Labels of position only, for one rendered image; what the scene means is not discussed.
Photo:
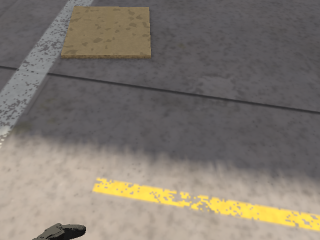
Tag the robot left hand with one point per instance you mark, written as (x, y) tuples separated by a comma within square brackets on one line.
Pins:
[(62, 232)]

